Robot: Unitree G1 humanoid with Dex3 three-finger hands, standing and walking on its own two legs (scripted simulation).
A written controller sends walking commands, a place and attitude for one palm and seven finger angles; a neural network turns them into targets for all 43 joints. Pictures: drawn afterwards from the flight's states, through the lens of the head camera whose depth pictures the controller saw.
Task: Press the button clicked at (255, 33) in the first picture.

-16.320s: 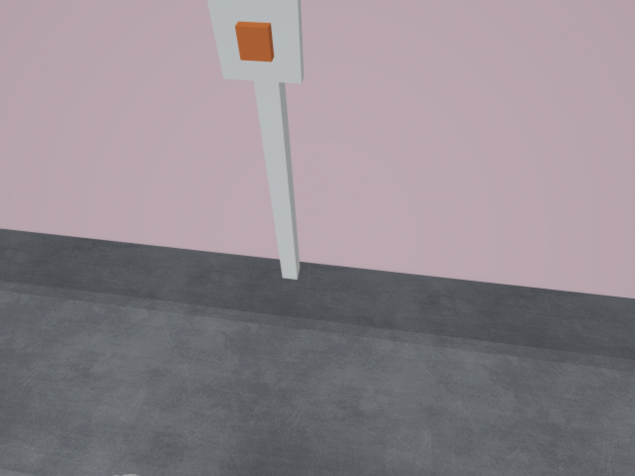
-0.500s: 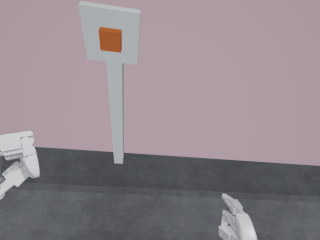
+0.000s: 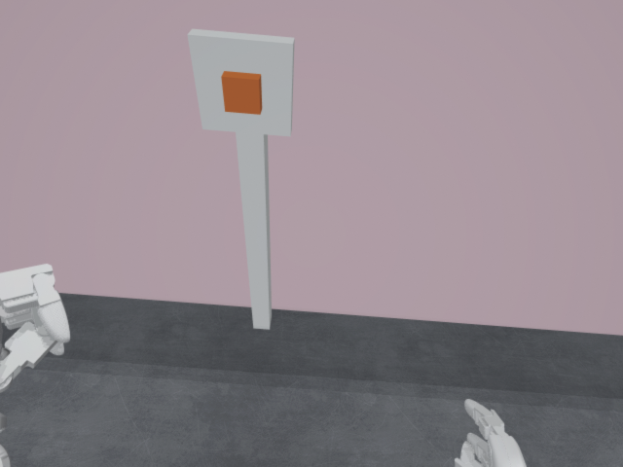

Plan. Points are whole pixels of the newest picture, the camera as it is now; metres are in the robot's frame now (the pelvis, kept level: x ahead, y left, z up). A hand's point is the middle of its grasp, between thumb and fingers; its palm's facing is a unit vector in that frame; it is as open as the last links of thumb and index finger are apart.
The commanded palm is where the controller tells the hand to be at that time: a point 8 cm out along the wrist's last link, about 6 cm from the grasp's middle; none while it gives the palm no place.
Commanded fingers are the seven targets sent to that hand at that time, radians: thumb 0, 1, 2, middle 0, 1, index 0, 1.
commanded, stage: let the arm hang, fingers relaxed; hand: left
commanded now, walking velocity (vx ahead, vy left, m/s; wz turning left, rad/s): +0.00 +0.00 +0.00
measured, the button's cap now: (242, 92) +0.70 +0.17 +0.15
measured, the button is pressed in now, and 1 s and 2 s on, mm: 0 0 0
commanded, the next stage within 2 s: stand and wait in 1.16 s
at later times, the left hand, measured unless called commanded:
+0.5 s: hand out of the picture -0.06 +0.20 -0.18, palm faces +0.08 -0.97 -0.21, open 4.2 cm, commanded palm none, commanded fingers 0.00 0.90 0.90 -0.46 -0.58 -0.46 -0.58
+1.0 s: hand out of the picture -0.02 +0.20 -0.16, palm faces +0.13 -0.96 -0.24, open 7.3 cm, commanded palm none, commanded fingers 0.00 0.90 0.90 -0.20 -0.30 -0.20 -0.30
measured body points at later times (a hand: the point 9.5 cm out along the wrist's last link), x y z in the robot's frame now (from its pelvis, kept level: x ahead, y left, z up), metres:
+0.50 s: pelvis -0.04 -0.01 +0.00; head -0.03 +0.02 +0.45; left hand -0.06 +0.25 -0.16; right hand -0.04 -0.26 -0.14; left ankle +0.03 +0.12 -0.73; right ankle -0.01 -0.11 -0.73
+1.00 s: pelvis -0.05 +0.00 +0.00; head -0.04 -0.01 +0.45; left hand -0.03 +0.25 -0.14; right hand -0.02 -0.24 -0.16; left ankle +0.03 +0.12 -0.73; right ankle -0.03 -0.10 -0.73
